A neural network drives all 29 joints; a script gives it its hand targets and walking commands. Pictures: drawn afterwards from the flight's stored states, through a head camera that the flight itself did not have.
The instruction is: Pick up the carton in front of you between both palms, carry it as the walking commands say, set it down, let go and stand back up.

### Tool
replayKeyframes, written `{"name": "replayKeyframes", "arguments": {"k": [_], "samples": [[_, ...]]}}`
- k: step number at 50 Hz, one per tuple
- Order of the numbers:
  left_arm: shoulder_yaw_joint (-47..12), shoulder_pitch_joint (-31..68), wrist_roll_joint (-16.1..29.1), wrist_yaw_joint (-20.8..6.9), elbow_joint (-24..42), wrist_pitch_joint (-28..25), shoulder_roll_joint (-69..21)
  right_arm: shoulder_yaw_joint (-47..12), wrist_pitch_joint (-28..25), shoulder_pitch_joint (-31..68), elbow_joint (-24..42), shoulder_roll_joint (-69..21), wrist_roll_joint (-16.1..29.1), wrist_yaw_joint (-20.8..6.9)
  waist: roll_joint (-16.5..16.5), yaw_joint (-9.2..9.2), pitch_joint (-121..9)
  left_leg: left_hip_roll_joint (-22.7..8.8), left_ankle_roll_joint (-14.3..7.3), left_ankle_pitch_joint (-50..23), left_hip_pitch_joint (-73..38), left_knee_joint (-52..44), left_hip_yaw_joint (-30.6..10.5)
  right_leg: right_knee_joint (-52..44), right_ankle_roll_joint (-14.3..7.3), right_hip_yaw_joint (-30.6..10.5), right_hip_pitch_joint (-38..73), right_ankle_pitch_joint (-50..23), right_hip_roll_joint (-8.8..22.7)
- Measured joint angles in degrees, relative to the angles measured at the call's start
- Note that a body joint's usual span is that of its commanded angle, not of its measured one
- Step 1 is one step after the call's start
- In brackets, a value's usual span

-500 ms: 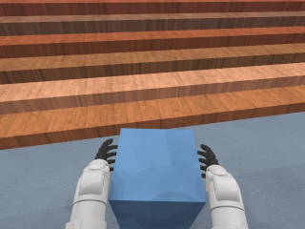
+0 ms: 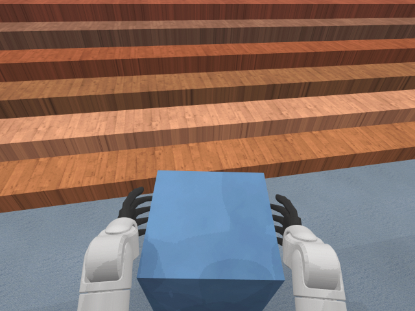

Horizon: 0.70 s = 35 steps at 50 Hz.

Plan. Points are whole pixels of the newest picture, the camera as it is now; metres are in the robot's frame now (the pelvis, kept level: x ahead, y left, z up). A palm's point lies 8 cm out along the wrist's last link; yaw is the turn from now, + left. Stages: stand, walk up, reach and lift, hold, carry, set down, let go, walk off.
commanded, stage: carry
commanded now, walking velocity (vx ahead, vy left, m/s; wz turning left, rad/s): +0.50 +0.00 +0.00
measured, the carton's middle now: (208, 248) +0.28 +0.01 +0.00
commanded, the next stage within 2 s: none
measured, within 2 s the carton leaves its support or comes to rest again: neither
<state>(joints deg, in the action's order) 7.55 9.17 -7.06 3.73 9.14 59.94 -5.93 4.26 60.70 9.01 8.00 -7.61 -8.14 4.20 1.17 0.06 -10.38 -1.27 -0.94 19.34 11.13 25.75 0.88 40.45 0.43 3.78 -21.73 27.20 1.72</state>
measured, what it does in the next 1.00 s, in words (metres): walks ahead: right foot, then left foot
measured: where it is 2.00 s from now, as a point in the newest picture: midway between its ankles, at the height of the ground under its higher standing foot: (201, 166)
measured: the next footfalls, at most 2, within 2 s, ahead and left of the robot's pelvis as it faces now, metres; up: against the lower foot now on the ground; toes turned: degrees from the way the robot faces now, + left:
right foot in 0.12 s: +0.13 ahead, -0.11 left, +0.00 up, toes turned -8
left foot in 0.48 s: +0.42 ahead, +0.13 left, +0.00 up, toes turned +14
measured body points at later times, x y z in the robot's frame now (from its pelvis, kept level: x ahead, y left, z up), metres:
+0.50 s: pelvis +0.28 +0.04 -0.02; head +0.26 +0.04 +0.43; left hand +0.56 +0.20 +0.07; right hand +0.57 -0.10 +0.07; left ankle +0.39 +0.12 -0.74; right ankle +0.10 -0.10 -0.73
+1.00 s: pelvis +0.62 +0.03 -0.03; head +0.62 +0.03 +0.42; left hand +0.91 +0.20 +0.10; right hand +0.92 -0.10 +0.10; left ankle +0.40 +0.12 -0.72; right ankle +0.75 -0.03 -0.74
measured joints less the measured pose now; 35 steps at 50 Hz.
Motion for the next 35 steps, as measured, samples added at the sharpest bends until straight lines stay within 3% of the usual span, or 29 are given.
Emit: {"name": "replayKeyframes", "arguments": {"k": [5,7,10,12,15,21,24,26,29,31,35], "samples": [[-0.24,-0.09,0.87,0.53,6.37,3.91,-1.99,0.66,5.38,-1.55,9.26,0.15,1.28,0.7,1.46,0.63,1.81,-1.91,1.24,2.5,-3.68,-1.48,-0.98,-13.35,-0.02,6.02,0.3,-10.6,-2.28],[-2.0,0.0,0.64,0.65,7.86,4.68,-1.86,1.61,6.52,-2.17,12.09,0.24,1.85,0.68,1.54,1.11,1.83,-2.52,1.62,6.61,-1.55,6.74,-0.53,-14.58,-2.17,7.7,1.72,-17.6,-2.24],[-3.56,-0.4,0.32,1.17,7.88,6.88,-1.71,2.51,8.75,-3.27,12.99,0.3,2.49,0.7,-0.19,0.69,1.41,-1.71,0.66,9.46,7.7,26.18,1.61,-12.63,-3.66,8.44,3.63,-12.44,-1.05],[-3.2,-0.73,0.47,1.56,8.61,8.68,-1.67,2.48,10.21,-2.67,12.39,0.29,2.73,0.72,-1.37,0.05,1.49,-1.94,0.24,7.67,13.47,31.71,3.53,-15.5,-3.09,8.06,6.52,-11.49,-0.52],[-2.03,-0.13,0.73,1.99,9.64,10.38,-1.73,2.48,11.19,-1.0,11.49,0.14,2.87,0.73,-2.41,-1.07,1.85,-2.98,0.75,1.59,19.22,27.2,5.41,-21.19,-2.02,7.21,11.55,-12.16,0.0],[-0.53,2.68,1.07,2.24,9.27,10.5,-2.13,3.01,10.95,0.83,11.66,-0.11,2.41,0.72,-2.35,-1.76,2.57,-2.88,0.89,-9.12,21.52,8.19,8.46,-24.48,0.87,6.73,20.82,-7.37,1.52],[0.03,3.03,0.86,1.98,8.82,10.51,-2.17,2.97,11.01,1.48,10.93,-0.21,2.12,0.69,-2.69,-1.65,2.75,-1.67,-0.74,-12.63,17.63,2.62,11.59,-17.7,2.79,5.68,23.04,-0.41,3.51],[1.0,2.99,0.87,1.65,7.87,9.89,-1.76,2.31,9.99,2.29,8.63,-0.36,1.69,0.64,-3.83,-0.48,3.33,-0.85,-3.77,-11.54,17.76,7.51,13.08,-1.72,2.47,3.13,17.53,1.72,5.6],[1.58,1.9,0.63,1.39,6.97,9.27,-2.0,1.61,9.19,1.77,6.8,-0.29,1.51,0.61,-2.92,0.17,5.39,-1.08,-4.43,-7.65,14.38,6.4,13.76,21.57,0.31,-0.37,4.27,-1.71,3.34],[0.54,0.9,0.48,1.33,7.21,8.69,-1.93,1.49,8.73,0.41,7.55,-0.12,1.81,0.61,-2.41,0.64,6.56,-0.74,-4.0,-7.81,10.84,2.29,13.92,25.67,-0.69,0.04,-2.66,-6.2,3.11],[-1.41,-0.07,0.38,1.28,8.81,7.05,-1.73,1.49,7.01,-1.56,10.22,0.11,2.52,0.6,-1.47,1.78,7.66,-0.2,-3.71,-7.61,3.93,-5.01,12.96,19.49,-1.01,1.31,-11.25,-12.18,3.67]]}}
